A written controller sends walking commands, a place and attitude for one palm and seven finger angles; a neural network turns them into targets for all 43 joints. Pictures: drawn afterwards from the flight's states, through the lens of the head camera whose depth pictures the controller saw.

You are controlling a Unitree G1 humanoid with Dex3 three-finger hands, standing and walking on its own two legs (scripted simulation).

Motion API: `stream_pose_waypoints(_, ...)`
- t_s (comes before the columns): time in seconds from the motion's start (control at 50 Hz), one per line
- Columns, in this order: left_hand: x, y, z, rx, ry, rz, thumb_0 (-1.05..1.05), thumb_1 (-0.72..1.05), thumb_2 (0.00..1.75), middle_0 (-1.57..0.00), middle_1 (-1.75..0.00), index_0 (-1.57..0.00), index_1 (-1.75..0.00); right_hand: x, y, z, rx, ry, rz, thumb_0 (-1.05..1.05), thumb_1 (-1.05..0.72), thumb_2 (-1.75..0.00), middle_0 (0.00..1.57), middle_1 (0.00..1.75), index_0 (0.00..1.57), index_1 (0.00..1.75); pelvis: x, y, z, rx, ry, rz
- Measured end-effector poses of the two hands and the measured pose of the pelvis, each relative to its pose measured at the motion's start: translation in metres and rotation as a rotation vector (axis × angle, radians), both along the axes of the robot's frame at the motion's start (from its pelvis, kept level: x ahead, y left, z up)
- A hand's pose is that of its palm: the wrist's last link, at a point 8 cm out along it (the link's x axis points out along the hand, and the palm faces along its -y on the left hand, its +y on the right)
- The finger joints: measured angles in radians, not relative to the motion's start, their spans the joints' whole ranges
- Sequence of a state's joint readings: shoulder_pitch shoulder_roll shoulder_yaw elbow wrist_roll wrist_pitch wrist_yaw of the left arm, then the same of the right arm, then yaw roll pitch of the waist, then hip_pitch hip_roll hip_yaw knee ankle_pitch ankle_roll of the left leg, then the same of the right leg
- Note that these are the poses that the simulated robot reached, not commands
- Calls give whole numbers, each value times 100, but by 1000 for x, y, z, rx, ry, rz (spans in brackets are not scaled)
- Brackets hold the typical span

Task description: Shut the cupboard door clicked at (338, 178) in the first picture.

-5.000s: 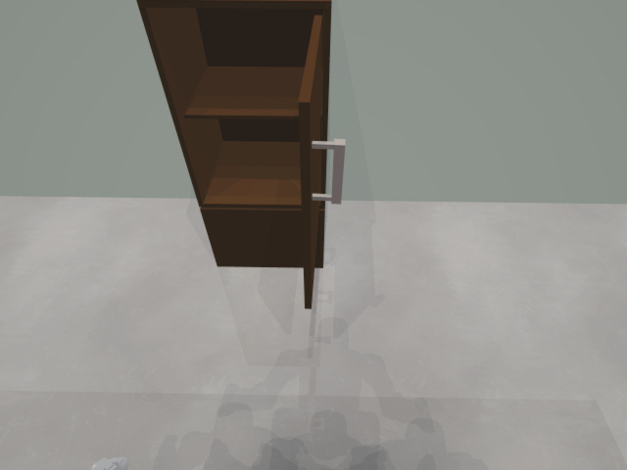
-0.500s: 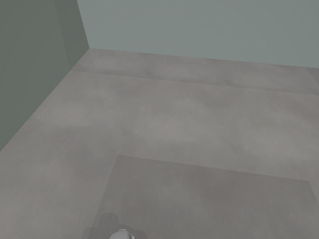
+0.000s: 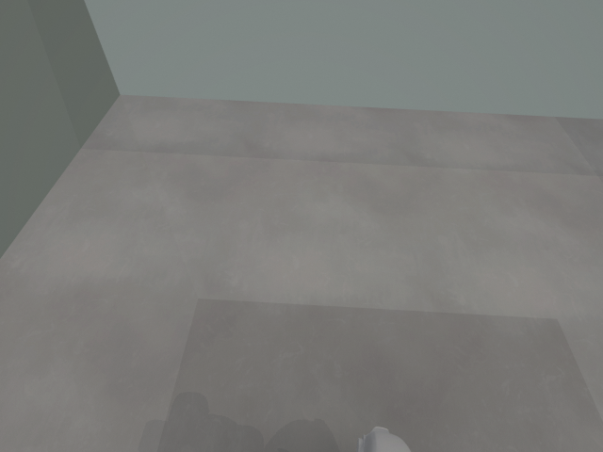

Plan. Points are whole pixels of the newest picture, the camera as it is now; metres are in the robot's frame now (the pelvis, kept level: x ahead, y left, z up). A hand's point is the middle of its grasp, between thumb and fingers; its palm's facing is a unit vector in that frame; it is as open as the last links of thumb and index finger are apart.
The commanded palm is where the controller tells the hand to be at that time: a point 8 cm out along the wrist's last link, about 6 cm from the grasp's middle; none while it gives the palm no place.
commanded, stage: walk around to get in front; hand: left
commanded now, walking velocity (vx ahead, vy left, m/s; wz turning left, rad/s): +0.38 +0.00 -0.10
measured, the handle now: out of the picture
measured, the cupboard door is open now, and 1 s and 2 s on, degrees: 87 87 87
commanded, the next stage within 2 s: walk to a spot facing it in 0.92 s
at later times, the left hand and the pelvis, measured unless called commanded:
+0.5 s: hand (224, 427) +0.19 +0.13 -0.18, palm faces +0.11 -0.98 -0.17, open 7.3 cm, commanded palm none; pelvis +0.22 -0.04 -0.01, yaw +2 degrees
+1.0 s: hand (206, 272) +0.48 +0.22 -0.17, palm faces +0.04 -0.98 -0.17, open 7.4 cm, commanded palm none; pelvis +0.43 +0.03 +0.00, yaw -2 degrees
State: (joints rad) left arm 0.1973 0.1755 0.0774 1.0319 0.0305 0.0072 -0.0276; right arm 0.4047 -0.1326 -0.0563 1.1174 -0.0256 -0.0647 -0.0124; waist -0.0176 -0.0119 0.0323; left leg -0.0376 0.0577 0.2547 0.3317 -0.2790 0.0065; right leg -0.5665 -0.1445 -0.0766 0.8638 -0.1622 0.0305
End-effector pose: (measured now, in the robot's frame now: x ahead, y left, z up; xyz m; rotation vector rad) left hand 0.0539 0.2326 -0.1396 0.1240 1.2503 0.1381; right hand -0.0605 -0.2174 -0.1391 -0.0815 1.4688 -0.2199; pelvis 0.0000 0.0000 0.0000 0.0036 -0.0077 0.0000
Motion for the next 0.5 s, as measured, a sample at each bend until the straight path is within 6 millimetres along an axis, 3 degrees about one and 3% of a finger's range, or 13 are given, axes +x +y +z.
stream_pose_waypoints(0.12,111,-33,-3,31,-79,-108,0,91,90,-19,-30,-19,-30,6,-4,-17,72,125,-93,0,-92,-90,20,29,20,30,62,-29,-15,14,12,-30)
stream_pose_waypoints(0.16,140,-45,-8,41,-123,-116,0,91,90,-19,-30,-19,-30,18,-11,-27,95,161,-99,0,-92,-90,20,29,20,30,82,-41,-25,11,11,-31)
stream_pose_waypoints(0.2,154,-55,-7,35,-142,-99,0,91,90,-19,-30,-19,-30,43,-20,-29,99,160,-87,0,-92,-90,20,29,20,30,97,-48,-24,3,2,-22)
stream_pose_waypoints(0.26,156,-64,-3,20,-120,-47,-1,91,90,-20,-30,-20,-30,102,-39,-25,72,80,-49,1,-91,-90,20,29,20,30,122,-53,-16,-3,-7,-10)
stream_pose_waypoints(0.36,152,-52,3,55,-58,21,-3,95,90,-20,-30,-20,-30,223,-62,-13,15,-124,29,1,-92,-90,20,29,20,30,163,-55,-5,-17,-5,8)
stream_pose_waypoints(0.44,139,-50,-4,27,50,55,-2,94,90,-20,-30,-20,-30,310,-68,-1,-23,-251,85,1,-93,-90,20,29,20,30,196,-48,-4,-31,-6,23)
stream_pose_waypoints(0.5,131,-51,-13,-12,130,93,-1,93,90,-20,-30,-20,-30,369,-60,7,-37,-310,144,1,-93,-90,19,29,20,30,223,-38,-6,-44,-7,38)
